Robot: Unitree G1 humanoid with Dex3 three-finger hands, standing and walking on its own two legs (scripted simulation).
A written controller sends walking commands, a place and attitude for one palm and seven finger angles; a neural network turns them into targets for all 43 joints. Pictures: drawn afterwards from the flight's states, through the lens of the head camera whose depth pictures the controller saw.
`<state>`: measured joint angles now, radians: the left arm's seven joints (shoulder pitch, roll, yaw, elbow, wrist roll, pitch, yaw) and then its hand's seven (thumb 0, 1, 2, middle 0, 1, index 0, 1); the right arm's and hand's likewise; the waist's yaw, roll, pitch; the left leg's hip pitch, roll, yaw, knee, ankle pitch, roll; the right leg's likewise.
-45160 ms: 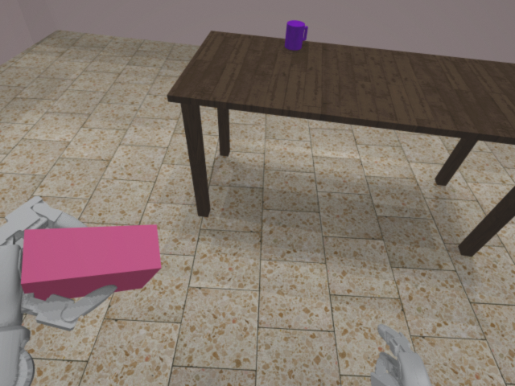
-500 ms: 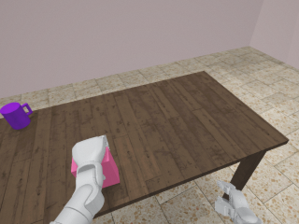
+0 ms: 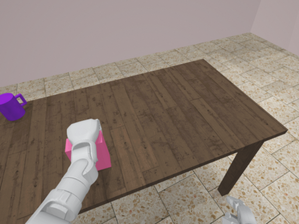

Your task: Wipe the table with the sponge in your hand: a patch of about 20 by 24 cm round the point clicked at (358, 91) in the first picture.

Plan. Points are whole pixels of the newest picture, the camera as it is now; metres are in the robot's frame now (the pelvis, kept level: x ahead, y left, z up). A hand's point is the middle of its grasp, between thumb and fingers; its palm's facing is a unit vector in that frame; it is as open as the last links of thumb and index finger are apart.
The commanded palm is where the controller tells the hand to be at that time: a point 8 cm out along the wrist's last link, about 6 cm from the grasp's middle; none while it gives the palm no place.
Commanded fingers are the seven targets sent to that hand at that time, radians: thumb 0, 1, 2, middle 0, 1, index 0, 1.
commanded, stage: wipe forward along the middle lane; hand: left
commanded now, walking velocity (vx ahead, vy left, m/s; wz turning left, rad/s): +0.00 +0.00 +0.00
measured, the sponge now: (91, 157) +0.33 +0.23 -0.04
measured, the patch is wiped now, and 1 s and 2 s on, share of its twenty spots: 1.00 1.00 1.00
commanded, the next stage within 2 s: slide back across to the first lane in 1.08 s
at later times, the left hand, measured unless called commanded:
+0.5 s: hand (87, 134) +0.37 +0.24 +0.02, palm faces -0.09 -0.03 -1.00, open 9.7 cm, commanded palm +0.36 +0.25 +0.05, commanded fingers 0.00 0.10 1.30 -1.20 -1.60 -1.20 -1.60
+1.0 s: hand (84, 121) +0.43 +0.27 +0.02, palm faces -0.10 -0.02 -0.99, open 9.7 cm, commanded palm +0.42 +0.27 +0.06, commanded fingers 0.00 0.10 1.30 -1.20 -1.60 -1.20 -1.60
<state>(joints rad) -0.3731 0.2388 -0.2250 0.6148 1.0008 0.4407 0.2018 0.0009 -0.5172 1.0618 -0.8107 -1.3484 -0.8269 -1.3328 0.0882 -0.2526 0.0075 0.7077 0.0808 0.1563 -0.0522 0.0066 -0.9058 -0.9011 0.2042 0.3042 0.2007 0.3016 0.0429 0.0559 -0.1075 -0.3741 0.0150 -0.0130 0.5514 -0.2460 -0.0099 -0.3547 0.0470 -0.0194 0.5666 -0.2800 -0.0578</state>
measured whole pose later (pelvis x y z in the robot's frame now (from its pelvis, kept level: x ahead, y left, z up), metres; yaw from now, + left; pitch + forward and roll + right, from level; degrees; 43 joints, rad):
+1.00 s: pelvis -0.01 +0.02 -0.01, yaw -1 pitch +13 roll -1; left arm -0.81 0.38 -0.08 1.14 1.02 0.30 0.29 0.01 -0.53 1.07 -0.82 -1.35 -0.84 -1.34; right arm 0.23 -0.25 -0.01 0.75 0.06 0.11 -0.04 0.00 -0.91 -0.90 0.21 0.30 0.20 0.30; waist -0.06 0.04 -0.14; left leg -0.64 0.02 -0.02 0.68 -0.27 0.01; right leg -0.59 0.05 -0.02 0.64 -0.27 -0.03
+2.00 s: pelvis +0.04 +0.05 +0.00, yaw +0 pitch +11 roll -2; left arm -0.56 0.49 0.00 0.87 1.03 0.20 0.20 0.00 -0.48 1.06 -0.75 -1.41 -0.77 -1.41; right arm 0.19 -0.26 -0.03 0.69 0.07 0.15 -0.01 0.00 -0.91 -0.90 0.21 0.30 0.20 0.30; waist -0.02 0.03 -0.13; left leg -0.50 -0.01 -0.01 0.63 -0.32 0.05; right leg -0.42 0.03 -0.01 0.53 -0.30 0.00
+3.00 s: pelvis +0.03 +0.04 +0.00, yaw +0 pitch +5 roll -1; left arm -0.14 0.37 -0.12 0.41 0.99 0.35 0.23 0.00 -0.44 1.05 -0.71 -1.44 -0.72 -1.45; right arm 0.12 -0.26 -0.01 0.65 0.08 0.15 -0.01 0.01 -0.91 -0.90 0.20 0.30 0.20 0.30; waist 0.05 0.07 -0.13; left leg -0.35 -0.01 0.00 0.57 -0.31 0.03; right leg -0.30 0.02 0.00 0.51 -0.30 -0.01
